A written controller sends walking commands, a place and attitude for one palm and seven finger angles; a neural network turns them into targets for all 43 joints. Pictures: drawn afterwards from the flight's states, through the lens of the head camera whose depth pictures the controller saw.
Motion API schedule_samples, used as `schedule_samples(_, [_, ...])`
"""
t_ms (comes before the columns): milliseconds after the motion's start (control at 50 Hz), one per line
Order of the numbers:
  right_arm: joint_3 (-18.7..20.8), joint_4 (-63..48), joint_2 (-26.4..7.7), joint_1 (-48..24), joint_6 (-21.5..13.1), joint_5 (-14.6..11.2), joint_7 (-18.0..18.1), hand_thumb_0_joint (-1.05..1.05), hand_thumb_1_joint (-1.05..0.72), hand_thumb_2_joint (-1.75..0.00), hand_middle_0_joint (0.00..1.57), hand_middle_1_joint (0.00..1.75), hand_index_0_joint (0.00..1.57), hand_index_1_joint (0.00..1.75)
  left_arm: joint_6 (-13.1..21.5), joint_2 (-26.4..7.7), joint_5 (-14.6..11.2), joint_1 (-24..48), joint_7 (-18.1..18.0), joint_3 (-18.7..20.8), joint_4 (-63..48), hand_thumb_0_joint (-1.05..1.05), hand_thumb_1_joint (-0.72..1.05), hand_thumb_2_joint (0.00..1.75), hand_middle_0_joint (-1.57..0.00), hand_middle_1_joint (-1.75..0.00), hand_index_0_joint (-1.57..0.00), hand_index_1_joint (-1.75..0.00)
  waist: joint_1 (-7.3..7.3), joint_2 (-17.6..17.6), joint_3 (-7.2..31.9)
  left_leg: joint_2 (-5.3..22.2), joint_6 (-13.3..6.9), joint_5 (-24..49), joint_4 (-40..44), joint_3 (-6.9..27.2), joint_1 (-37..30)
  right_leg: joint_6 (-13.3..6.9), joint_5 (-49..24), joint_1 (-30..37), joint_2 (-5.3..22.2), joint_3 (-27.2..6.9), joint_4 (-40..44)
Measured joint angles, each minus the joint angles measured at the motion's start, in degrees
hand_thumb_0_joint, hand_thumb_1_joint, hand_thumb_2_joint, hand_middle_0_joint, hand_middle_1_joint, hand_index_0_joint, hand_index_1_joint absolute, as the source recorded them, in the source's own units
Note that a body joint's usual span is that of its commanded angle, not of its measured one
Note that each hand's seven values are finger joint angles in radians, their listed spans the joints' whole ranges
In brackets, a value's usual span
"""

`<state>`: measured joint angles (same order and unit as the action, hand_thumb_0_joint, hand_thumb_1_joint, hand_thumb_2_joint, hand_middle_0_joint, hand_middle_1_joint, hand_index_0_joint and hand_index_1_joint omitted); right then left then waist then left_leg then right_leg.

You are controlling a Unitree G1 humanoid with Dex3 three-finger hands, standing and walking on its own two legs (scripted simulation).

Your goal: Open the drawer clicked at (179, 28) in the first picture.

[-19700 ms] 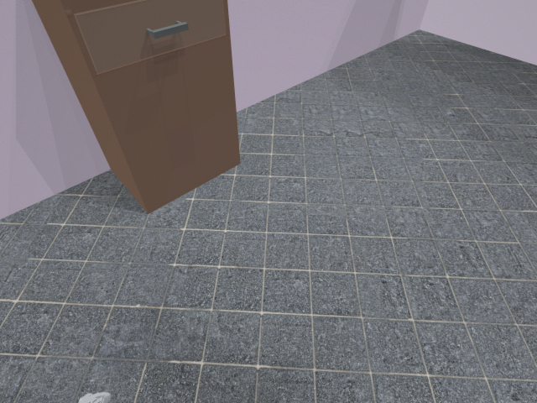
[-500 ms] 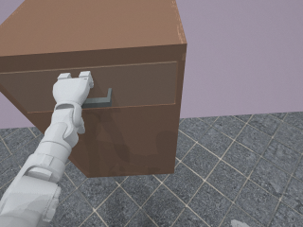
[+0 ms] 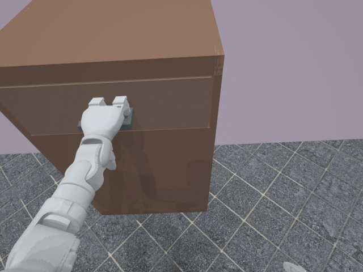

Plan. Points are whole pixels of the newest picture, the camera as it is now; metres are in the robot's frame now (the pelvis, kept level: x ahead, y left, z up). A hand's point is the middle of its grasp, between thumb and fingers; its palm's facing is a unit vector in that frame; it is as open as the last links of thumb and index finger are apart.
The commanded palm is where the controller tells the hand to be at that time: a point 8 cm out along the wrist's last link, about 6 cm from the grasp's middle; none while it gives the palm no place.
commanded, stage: lower the fingers behind the handle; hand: left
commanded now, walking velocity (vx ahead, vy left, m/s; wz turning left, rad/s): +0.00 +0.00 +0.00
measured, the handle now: (107, 118) +0.47 +0.22 +0.06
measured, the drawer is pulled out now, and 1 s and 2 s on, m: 0.00 0.00 0.02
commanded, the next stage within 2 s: close the thumb around the handle in 0.76 s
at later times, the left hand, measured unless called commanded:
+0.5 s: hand (108, 143) +0.41 +0.21 +0.04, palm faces +0.01 +0.00 -1.00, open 14.0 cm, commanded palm +0.39 +0.21 +0.09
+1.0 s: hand (110, 141) +0.41 +0.21 +0.03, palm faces +0.00 -0.01 -1.00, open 13.5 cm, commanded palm +0.39 +0.21 +0.09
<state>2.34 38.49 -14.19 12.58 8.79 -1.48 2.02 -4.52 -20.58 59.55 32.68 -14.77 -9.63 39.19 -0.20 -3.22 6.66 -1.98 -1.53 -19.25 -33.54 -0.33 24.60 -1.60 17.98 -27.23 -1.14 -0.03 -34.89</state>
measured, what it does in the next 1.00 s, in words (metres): stands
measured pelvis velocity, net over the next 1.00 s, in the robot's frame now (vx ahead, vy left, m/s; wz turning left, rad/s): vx -0.01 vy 0.01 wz -0.01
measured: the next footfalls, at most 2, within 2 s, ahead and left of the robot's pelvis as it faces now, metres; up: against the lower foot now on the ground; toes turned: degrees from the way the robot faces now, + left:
none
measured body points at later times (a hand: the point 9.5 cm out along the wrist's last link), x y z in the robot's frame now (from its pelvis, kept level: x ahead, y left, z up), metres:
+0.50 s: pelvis -0.01 +0.00 -0.01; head +0.05 -0.02 +0.44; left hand +0.40 +0.21 +0.09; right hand +0.08 -0.27 -0.14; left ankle -0.03 +0.10 -0.73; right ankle -0.01 -0.10 -0.73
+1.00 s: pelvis -0.01 +0.01 -0.01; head +0.04 -0.01 +0.44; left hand +0.41 +0.21 +0.09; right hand +0.08 -0.25 -0.14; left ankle -0.03 +0.11 -0.73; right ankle -0.01 -0.10 -0.73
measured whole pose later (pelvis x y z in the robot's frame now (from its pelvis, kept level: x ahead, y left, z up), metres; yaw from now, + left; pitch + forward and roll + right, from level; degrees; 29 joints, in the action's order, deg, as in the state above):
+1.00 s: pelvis -0.01 +0.01 -0.01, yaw +0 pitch +12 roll +0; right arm 3.6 38.4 -14.1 16.3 7.5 -1.1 1.6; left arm -1.2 -20.8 60.9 33.2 -17.3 -8.3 45.0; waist 1.0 -2.9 7.6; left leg -2.1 -2.2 -20.6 -37.5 -0.8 29.0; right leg -0.9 18.5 -31.1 -1.1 -0.3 -37.5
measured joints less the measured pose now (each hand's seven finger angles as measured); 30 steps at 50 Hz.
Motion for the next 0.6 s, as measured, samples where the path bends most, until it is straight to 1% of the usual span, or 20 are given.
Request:
schedule_samples(80, [-0.95, -0.32, 0.52, -0.17, 0.68, -0.22, 0.76, 0.01, -0.90, -0.90, 0.20, 0.30, 0.20, 0.30, -1.98, -0.34, 0.09, 1.61, 1.86, -0.10, 2.72, 0.00, -0.49, 0.30, -0.32, -1.20, -0.30, -1.25, 0.51, 0.18, 0.00, 0.17, 0.22, 0.28, 0.42, 0.11, -0.61, -0.24, -0.17, 0.53, -0.17, 0.11, 0.25])
schedule_samples(140, [-1.36, -0.97, 0.60, 0.11, 0.92, -0.22, 1.27, 0.01, -0.90, -0.90, 0.20, 0.30, 0.20, 0.30, -1.86, -1.28, -0.17, 1.52, 4.20, 0.60, 4.67, 0.00, -0.49, 0.30, -0.32, -1.20, -0.30, -1.24, 0.98, 0.34, -0.03, 0.42, 0.40, 0.39, 0.66, -0.01, -0.97, -0.42, -0.34, 0.80, -0.42, 0.01, 0.44])
schedule_samples(180, [-1.33, -1.56, 0.45, 0.59, 0.82, -0.19, 1.54, 0.01, -0.90, -0.90, 0.20, 0.30, 0.20, 0.30, -0.63, -1.97, -0.64, 0.44, 5.65, 1.25, 5.06, 0.00, -0.49, 0.30, -0.32, -1.20, -0.30, -1.23, 1.19, 0.43, -0.18, 0.58, 0.49, 0.36, 0.59, -0.08, -1.02, -0.51, -0.40, 0.83, -0.58, -0.05, 0.43])
schedule_samples(240, [-0.87, -2.13, 0.09, 1.47, 0.23, -0.02, 1.87, 0.01, -0.90, -0.90, 0.20, 0.30, 0.20, 0.30, 2.86, -3.27, -0.48, -0.60, 5.76, 2.40, 3.78, 0.00, -0.49, 0.30, -0.28, -1.19, -0.30, -1.21, 1.32, 0.78, -0.66, 0.69, 0.57, 0.14, -0.13, 0.09, -0.38, -0.61, -0.25, 0.34, -0.67, 0.15, -0.06])
schedule_samples(300, [0.14, -1.86, -0.32, 2.34, -0.57, 0.24, 1.90, 0.01, -0.90, -0.90, 0.20, 0.30, 0.20, 0.30, 6.19, -4.10, -0.10, -0.66, 4.62, 3.14, 3.36, 0.00, -0.49, 0.30, -0.28, -1.19, -0.28, -1.20, 1.13, 1.09, -0.66, 0.71, 0.60, -0.27, -1.40, 0.31, 1.24, -0.67, 0.05, -1.04, -0.68, 0.41, -0.98])
schedule_samples(340, [0.87, -1.46, -0.66, 2.93, -0.99, 0.35, 1.54, 0.01, -0.90, -0.90, 0.20, 0.30, 0.20, 0.30, 7.31, -3.95, 0.19, -0.60, 3.13, 3.37, 3.32, 0.00, -0.49, 0.30, -0.29, -1.19, -0.27, -1.19, 0.92, 1.10, -0.43, 0.65, 0.59, -0.58, -2.34, 0.44, 2.56, -0.65, 0.30, -2.22, -0.62, 0.57, -1.70])
schedule_samples(380, [1.47, -0.92, -0.95, 3.35, -1.24, 0.50, 1.11, 0.01, -0.90, -0.90, 0.20, 0.30, 0.20, 0.30, 7.71, -3.51, 0.63, -0.73, 1.39, 3.49, 3.26, 0.00, -0.49, 0.30, -0.29, -1.19, -0.26, -1.19, 0.70, 0.98, -0.09, 0.60, 0.51, -0.91, -3.23, 0.45, 3.83, -0.58, 0.54, -3.40, -0.57, 0.61, -2.41])
schedule_samples(420, [1.82, -0.31, -1.11, 3.63, -1.29, 0.62, 0.77, 0.01, -0.90, -0.90, 0.20, 0.30, 0.20, 0.30, 7.51, -3.08, 1.26, -0.93, -0.43, 3.42, 3.24, 0.00, -0.49, 0.30, -0.29, -1.20, -0.27, -1.19, 0.58, 0.81, 0.33, 0.53, 0.40, -1.19, -3.92, 0.41, 4.82, -0.47, 0.76, -4.34, -0.50, 0.58, -3.00])
schedule_samples(480, [2.04, 0.52, -0.98, 3.76, -1.18, 0.60, 0.38, 0.01, -0.90, -0.90, 0.20, 0.30, 0.20, 0.30, 6.35, -2.47, 1.59, -0.76, -2.24, 2.87, 3.96, 0.00, -0.49, 0.30, -0.29, -1.20, -0.28, -1.20, 0.68, 0.50, 0.75, 0.41, 0.23, -1.44, -4.49, 0.37, 5.52, -0.30, 0.97, -4.98, -0.38, 0.55, -3.46])
schedule_samples(540, [1.86, 0.99, -0.60, 3.66, -0.98, 0.42, 0.14, 0.01, -0.90, -0.90, 0.20, 0.30, 0.20, 0.30, 4.38, -1.67, 1.18, -0.10, -2.95, 2.28, 5.25, 0.00, -0.49, 0.30, -0.30, -1.20, -0.29, -1.20, 1.05, 0.15, 0.91, 0.31, 0.06, -1.49, -4.54, 0.32, 5.41, -0.14, 0.96, -4.83, -0.28, 0.50, -3.42])
schedule_samples(600, [1.27, 1.05, -0.03, 3.43, -0.76, 0.23, 0.14, 0.01, -0.90, -0.90, 0.20, 0.30, 0.20, 0.30, 2.85, -1.14, 0.95, 0.86, -2.70, 2.08, 6.85, 0.00, -0.49, 0.30, -0.30, -1.20, -0.30, -1.20, 1.48, 0.07, 0.84, 0.24, -0.09, -1.35, -4.17, 0.11, 4.83, 0.01, 0.80, -4.33, -0.22, 0.27, -3.11])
